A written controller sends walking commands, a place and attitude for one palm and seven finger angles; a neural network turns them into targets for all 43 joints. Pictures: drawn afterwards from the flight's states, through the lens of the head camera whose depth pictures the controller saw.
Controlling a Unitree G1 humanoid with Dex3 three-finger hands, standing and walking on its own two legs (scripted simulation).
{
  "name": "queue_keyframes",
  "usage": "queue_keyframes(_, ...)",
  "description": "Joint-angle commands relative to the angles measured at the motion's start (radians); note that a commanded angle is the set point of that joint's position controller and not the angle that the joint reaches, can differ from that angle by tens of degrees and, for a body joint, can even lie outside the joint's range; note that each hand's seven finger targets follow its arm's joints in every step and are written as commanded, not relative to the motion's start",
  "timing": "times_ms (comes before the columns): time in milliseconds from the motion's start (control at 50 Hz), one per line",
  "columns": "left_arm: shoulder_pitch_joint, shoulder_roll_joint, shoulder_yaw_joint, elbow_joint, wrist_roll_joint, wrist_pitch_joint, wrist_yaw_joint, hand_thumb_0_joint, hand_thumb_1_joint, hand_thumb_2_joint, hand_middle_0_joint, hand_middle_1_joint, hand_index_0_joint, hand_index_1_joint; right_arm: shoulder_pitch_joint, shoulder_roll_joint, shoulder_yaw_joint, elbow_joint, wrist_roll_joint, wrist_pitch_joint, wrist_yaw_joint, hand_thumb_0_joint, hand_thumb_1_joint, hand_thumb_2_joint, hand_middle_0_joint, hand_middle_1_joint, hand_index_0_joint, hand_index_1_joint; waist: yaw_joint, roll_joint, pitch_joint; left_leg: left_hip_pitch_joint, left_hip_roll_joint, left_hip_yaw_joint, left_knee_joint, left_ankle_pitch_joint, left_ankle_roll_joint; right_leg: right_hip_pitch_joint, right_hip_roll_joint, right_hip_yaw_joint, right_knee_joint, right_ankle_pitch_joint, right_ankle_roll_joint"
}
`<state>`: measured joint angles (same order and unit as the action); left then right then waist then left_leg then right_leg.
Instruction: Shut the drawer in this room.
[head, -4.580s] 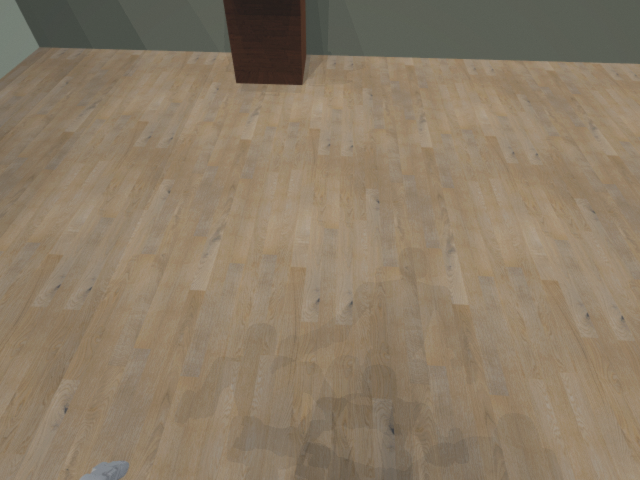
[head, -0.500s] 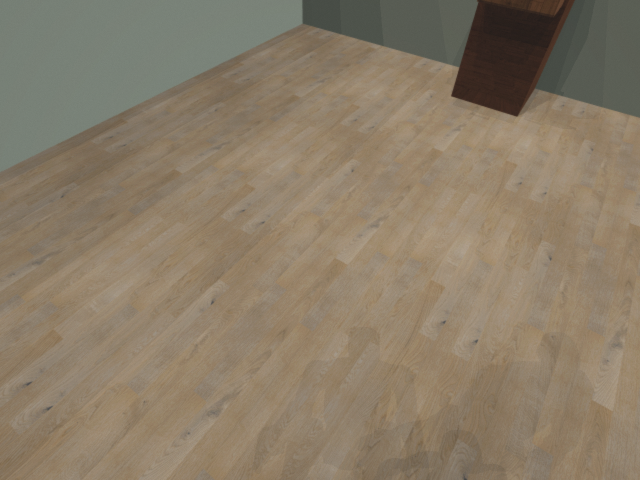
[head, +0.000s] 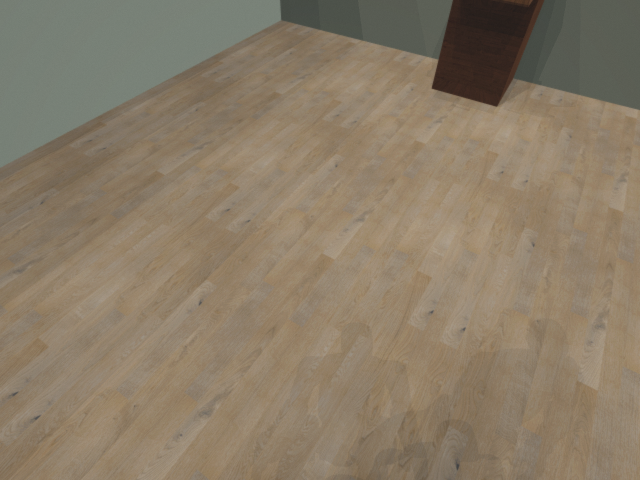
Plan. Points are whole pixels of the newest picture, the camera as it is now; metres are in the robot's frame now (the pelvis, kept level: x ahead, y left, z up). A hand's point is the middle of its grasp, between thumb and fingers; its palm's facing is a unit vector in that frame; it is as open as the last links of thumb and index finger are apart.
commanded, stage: turn or walk to find it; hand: left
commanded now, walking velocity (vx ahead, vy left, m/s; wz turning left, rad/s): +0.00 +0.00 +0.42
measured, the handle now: out of the picture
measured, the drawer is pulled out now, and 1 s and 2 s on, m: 0.17 0.17 0.17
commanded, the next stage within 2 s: stand and wait in 0.44 s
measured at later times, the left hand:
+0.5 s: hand out of the picture +0.00 +0.21 -0.19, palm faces +0.19 -0.96 -0.23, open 7.3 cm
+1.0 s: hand out of the picture -0.04 +0.16 -0.18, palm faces +0.30 -0.93 -0.22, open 7.3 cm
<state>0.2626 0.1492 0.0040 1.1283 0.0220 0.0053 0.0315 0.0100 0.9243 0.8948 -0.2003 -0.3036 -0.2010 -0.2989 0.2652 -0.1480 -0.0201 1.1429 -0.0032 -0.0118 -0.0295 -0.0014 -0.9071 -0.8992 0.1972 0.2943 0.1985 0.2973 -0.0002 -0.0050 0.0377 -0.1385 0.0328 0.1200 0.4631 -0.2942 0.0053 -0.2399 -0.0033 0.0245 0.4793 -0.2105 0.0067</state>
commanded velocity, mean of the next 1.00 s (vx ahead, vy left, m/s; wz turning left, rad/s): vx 0.00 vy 0.00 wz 0.22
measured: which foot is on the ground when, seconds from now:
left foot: down 0.00-0.72, up 0.74-0.98, down 1.00-1.00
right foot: down 0.00-0.44, up 0.46-0.68, down 0.70-1.00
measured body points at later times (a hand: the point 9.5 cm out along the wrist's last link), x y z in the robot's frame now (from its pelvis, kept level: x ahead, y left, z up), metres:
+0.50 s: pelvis -0.01 +0.01 -0.01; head +0.02 +0.03 +0.44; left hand +0.00 +0.26 -0.17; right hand +0.05 -0.23 -0.16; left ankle -0.03 +0.11 -0.74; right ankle +0.01 -0.12 -0.72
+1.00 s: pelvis -0.01 -0.02 +0.00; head +0.02 -0.01 +0.44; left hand -0.05 +0.21 -0.16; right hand +0.12 -0.24 -0.16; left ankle -0.05 +0.10 -0.74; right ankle +0.00 -0.13 -0.74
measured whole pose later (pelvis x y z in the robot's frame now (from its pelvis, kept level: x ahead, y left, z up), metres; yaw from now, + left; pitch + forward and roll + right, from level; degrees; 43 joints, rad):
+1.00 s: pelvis -0.01 -0.02 +0.00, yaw +16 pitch +0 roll +0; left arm 0.25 0.17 0.02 1.04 0.02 0.00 0.03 0.00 0.92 0.89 -0.20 -0.30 -0.20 -0.30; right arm 0.17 -0.21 -0.04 1.05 0.00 0.03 -0.01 0.00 -0.91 -0.90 0.20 0.29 0.20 0.30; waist 0.02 0.01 0.07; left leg -0.23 0.05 0.03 0.54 -0.28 -0.02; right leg -0.20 -0.04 -0.12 0.52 -0.31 -0.01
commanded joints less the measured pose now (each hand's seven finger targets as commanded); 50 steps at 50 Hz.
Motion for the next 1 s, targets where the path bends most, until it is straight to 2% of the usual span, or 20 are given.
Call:
queue_keyframes(0,0.031,0.142,0.023,-0.042,-0.006,-0.025,0.005,0.000,0.900,0.900,-0.200,-0.300,-0.200,-0.300,0.040,-0.129,-0.024,-0.032,-0.004,-0.015,0.000,0.000,-0.900,-0.900,0.200,0.300,0.200,0.300,0.002,-0.003,0.023,-0.052,0.093,-0.132,-0.118,0.097,0.025,0.012,-0.100,0.069,-0.090,0.104,-0.030)
queue_keyframes(160,0.010,0.146,0.042,-0.102,-0.002,0.002,0.007,0.000,0.900,0.900,-0.200,-0.300,-0.200,-0.300,0.040,-0.121,-0.030,-0.081,-0.014,0.019,0.014,0.000,-0.900,-0.900,0.200,0.300,0.200,0.300,0.008,-0.004,0.061,-0.185,0.078,-0.180,-0.076,0.007,0.032,-0.042,-0.123,0.034,-0.064,-0.095,-0.013)
queue_keyframes(340,-0.023,0.201,0.076,-0.190,0.000,0.008,0.005,0.000,0.900,0.900,-0.200,-0.300,-0.200,-0.300,0.050,-0.127,-0.046,-0.165,-0.017,0.031,0.025,0.000,-0.900,-0.900,0.200,0.300,0.200,0.300,-0.009,-0.093,-0.062,-0.185,0.020,-0.161,0.117,0.052,0.017,-0.049,-0.243,0.057,-0.074,-0.095,-0.071)
queue_keyframes(380,-0.047,0.189,0.076,-0.208,-0.001,0.012,0.004,0.000,0.900,0.900,-0.200,-0.300,-0.200,-0.300,0.045,-0.143,-0.049,-0.179,-0.019,0.028,0.028,0.000,-0.900,-0.900,0.200,0.300,0.200,0.300,-0.017,-0.008,-0.056,-0.175,0.055,-0.231,0.051,0.097,0.031,-0.084,-0.199,-0.015,0.005,-0.103,-0.041)
queue_keyframes(420,-0.073,0.145,0.071,-0.231,-0.003,0.014,0.002,0.000,0.900,0.900,-0.200,-0.300,-0.200,-0.300,0.049,-0.211,-0.061,-0.196,-0.023,0.019,0.023,0.000,-0.900,-0.900,0.200,0.300,0.200,0.300,-0.030,0.214,-0.045,-0.151,0.194,-0.472,-0.128,0.200,0.104,-0.150,-0.056,-0.140,0.251,-0.124,0.030)
queue_keyframes(440,-0.080,0.135,0.065,-0.236,0.000,0.012,0.004,0.000,0.900,0.900,-0.200,-0.300,-0.200,-0.300,0.055,-0.226,-0.066,-0.195,-0.022,0.013,0.014,0.000,-0.900,-0.900,0.200,0.300,0.200,0.300,-0.037,0.255,-0.049,-0.077,0.244,-0.551,-0.165,0.330,0.164,-0.227,-0.032,-0.103,0.387,-0.256,0.032)
queue_keyframes(460,-0.086,0.131,0.065,-0.233,0.000,0.011,0.006,0.000,0.900,0.900,-0.200,-0.300,-0.200,-0.300,0.060,-0.225,-0.067,-0.190,-0.022,0.010,0.006,0.000,-0.900,-0.900,0.200,0.300,0.200,0.300,-0.037,0.231,-0.054,-0.038,0.258,-0.552,-0.150,0.428,0.200,-0.265,-0.042,-0.054,0.474,-0.312,0.026)
queue_keyframes(500,-0.069,0.117,0.056,-0.219,-0.002,0.006,0.002,0.000,0.900,0.900,-0.200,-0.300,-0.200,-0.300,0.038,-0.215,-0.062,-0.189,-0.024,0.008,-0.003,0.000,-0.900,-0.900,0.200,0.300,0.200,0.300,-0.019,0.153,-0.082,0.032,0.239,-0.479,-0.089,0.561,0.211,-0.282,-0.046,-0.030,0.482,-0.314,0.027)
queue_keyframes(560,-0.061,0.095,0.042,-0.205,-0.010,0.004,-0.001,0.000,0.900,0.900,-0.200,-0.300,-0.200,-0.300,0.024,-0.216,-0.058,-0.181,-0.026,0.012,-0.007,0.000,-0.900,-0.900,0.200,0.300,0.200,0.300,-0.021,0.133,-0.097,0.047,0.197,-0.411,-0.068,0.625,0.189,-0.181,-0.034,-0.040,0.321,-0.285,0.033)
queue_keyframes(620,0.013,0.101,0.036,-0.167,-0.011,-0.010,-0.001,0.000,0.900,0.900,-0.200,-0.300,-0.200,-0.300,0.001,-0.207,-0.054,-0.168,-0.018,0.012,-0.003,0.000,-0.900,-0.900,0.200,0.300,0.200,0.300,0.009,0.126,-0.121,0.029,0.136,-0.345,-0.015,0.577,0.119,0.003,-0.016,-0.067,-0.004,-0.065,0.035)
queue_keyframes(640,0.038,0.125,0.038,-0.155,-0.010,-0.016,0.003,0.000,0.900,0.900,-0.200,-0.300,-0.200,-0.300,-0.005,-0.197,-0.054,-0.170,-0.010,0.011,0.002,0.000,-0.900,-0.900,0.200,0.300,0.200,0.300,0.020,0.091,-0.118,-0.046,0.104,-0.324,0.019,0.462,0.076,0.107,-0.045,-0.051,-0.111,0.059,0.034)
queue_keyframes(660,0.028,0.181,0.047,-0.151,-0.004,-0.023,0.009,0.000,0.900,0.900,-0.200,-0.300,-0.200,-0.300,0.005,-0.157,-0.048,-0.175,-0.002,0.009,0.008,0.000,-0.900,-0.900,0.200,0.300,0.200,0.300,0.007,-0.028,-0.102,-0.190,0.050,-0.258,0.084,0.282,0.022,0.216,-0.169,0.067,-0.118,0.179,0.000)
queue_keyframes(680,0.027,0.241,0.059,-0.159,0.000,-0.025,0.012,0.000,0.900,0.900,-0.200,-0.300,-0.200,-0.300,-0.009,-0.123,-0.039,-0.198,-0.001,0.011,0.015,0.000,-0.900,-0.900,0.200,0.300,0.200,0.300,0.010,-0.170,-0.074,-0.284,-0.034,-0.173,0.141,0.041,-0.017,0.214,-0.319,0.188,-0.126,0.300,-0.072)
queue_keyframes(700,0.032,0.260,0.068,-0.169,0.001,-0.023,0.010,0.000,0.900,0.900,-0.200,-0.300,-0.200,-0.300,-0.055,-0.135,-0.048,-0.215,-0.008,0.029,0.013,0.000,-0.900,-0.900,0.200,0.300,0.200,0.300,0.033,-0.227,-0.041,-0.287,-0.048,-0.147,0.280,-0.202,-0.028,0.125,-0.399,0.239,-0.163,0.312,-0.151)
queue_keyframes(720,0.026,0.251,0.069,-0.172,0.001,-0.018,0.009,0.000,0.900,0.900,-0.200,-0.300,-0.200,-0.300,-0.095,-0.150,-0.055,-0.216,-0.014,0.045,0.013,0.000,-0.900,-0.900,0.200,0.300,0.200,0.300,0.041,-0.235,0.009,-0.302,-0.027,-0.162,0.409,-0.257,-0.025,0.049,-0.404,0.250,-0.189,0.285,-0.185)
queue_keyframes(760,-0.016,0.203,0.052,-0.175,0.003,-0.018,0.007,0.000,0.900,0.900,-0.200,-0.300,-0.200,-0.300,-0.080,-0.133,-0.053,-0.184,-0.011,0.047,0.019,0.000,-0.900,-0.900,0.200,0.300,0.200,0.300,0.009,-0.142,0.037,-0.298,-0.010,-0.152,0.509,-0.193,-0.026,0.035,-0.323,0.145,-0.159,0.360,-0.181)
queue_keyframes(800,-0.022,0.191,0.050,-0.174,0.005,-0.020,0.008,0.000,0.900,0.900,-0.200,-0.300,-0.200,-0.300,-0.064,-0.115,-0.046,-0.168,-0.007,0.045,0.022,0.000,-0.900,-0.900,0.200,0.300,0.200,0.300,0.004,-0.137,0.004,-0.269,-0.007,-0.124,0.454,-0.178,-0.035,0.078,-0.285,0.068,-0.132,0.449,-0.161)
queue_keyframes(900,0.022,0.203,0.050,-0.133,0.004,-0.020,0.008,0.000,0.900,0.900,-0.200,-0.300,-0.200,-0.300,-0.074,-0.097,-0.031,-0.146,-0.004,0.035,0.019,0.000,-0.900,-0.900,0.200,0.300,0.200,0.300,0.018,-0.166,-0.032,-0.154,0.001,-0.074,0.169,-0.089,-0.040,0.113,-0.255,0.050,-0.110,0.423,-0.148)
queue_keyframes(940,0.011,0.192,0.046,-0.121,-0.006,-0.018,0.007,0.000,0.900,0.900,-0.200,-0.300,-0.200,-0.300,-0.037,-0.103,-0.024,-0.117,-0.005,0.022,0.014,0.000,-0.900,-0.900,0.200,0.300,0.200,0.300,-0.004,-0.137,-0.054,-0.017,0.008,-0.071,-0.030,0.086,-0.034,0.069,-0.217,0.022,-0.064,0.354,-0.093)
queue_keyframes(980,0.044,0.142,0.035,-0.114,-0.013,-0.013,0.001,0.000,0.900,0.900,-0.200,-0.300,-0.200,-0.300,-0.037,-0.170,-0.028,-0.104,-0.011,0.004,0.008,0.000,-0.900,-0.900,0.200,0.300,0.200,0.300,0.013,0.045,-0.090,0.087,0.143,-0.186,-0.049,0.379,0.017,-0.006,-0.132,-0.034,-0.034,0.169,-0.014)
